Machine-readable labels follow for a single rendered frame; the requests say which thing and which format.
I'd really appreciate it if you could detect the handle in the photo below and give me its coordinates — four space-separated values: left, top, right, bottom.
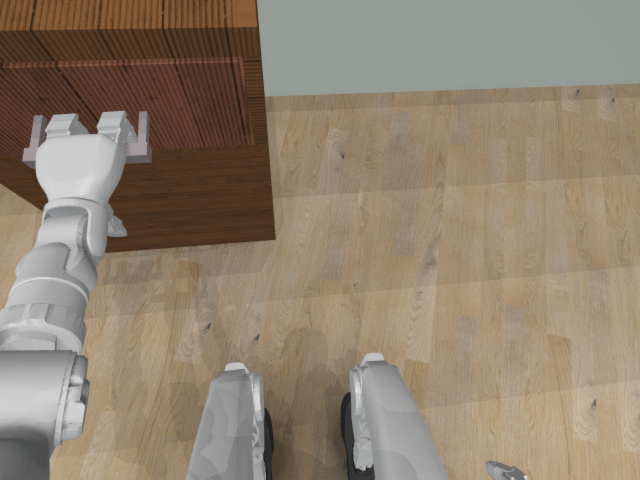
22 111 152 169

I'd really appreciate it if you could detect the left robot shin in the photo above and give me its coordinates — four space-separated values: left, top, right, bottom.
209 362 266 480

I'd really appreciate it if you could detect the left robot upper arm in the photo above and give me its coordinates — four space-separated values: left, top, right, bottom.
0 350 90 480

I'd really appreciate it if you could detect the left robot hand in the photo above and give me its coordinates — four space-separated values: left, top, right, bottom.
36 111 138 237

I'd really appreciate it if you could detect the cabinet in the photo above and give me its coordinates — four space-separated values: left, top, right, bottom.
0 0 276 253

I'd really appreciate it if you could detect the drawer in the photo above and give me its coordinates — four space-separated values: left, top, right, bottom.
0 57 251 157

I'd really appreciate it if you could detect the robot left thigh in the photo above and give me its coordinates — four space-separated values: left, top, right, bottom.
185 369 265 480

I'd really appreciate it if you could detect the robot left forearm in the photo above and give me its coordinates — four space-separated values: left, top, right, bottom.
0 197 109 355

